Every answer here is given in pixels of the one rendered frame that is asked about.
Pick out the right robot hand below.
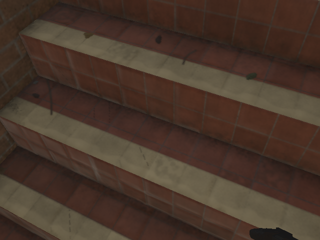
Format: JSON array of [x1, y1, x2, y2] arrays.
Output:
[[249, 227, 298, 240]]

